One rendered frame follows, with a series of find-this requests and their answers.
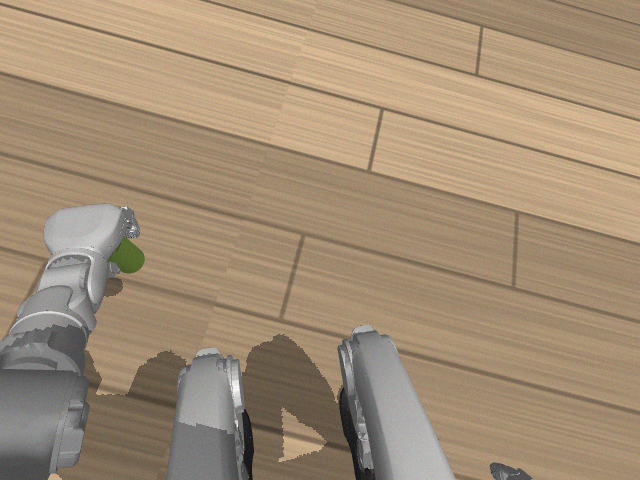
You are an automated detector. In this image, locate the right robot hand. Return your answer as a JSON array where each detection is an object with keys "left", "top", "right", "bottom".
[{"left": 490, "top": 462, "right": 534, "bottom": 480}]

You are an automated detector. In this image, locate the left robot arm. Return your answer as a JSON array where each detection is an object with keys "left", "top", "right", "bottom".
[{"left": 0, "top": 248, "right": 109, "bottom": 480}]

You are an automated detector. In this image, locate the right robot foot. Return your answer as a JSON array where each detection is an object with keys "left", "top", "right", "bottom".
[{"left": 339, "top": 388, "right": 376, "bottom": 480}]

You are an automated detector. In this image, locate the left robot hand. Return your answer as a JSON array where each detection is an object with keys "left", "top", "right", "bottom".
[{"left": 44, "top": 203, "right": 140, "bottom": 279}]

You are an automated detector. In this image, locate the can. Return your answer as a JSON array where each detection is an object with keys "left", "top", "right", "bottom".
[{"left": 109, "top": 236, "right": 145, "bottom": 273}]

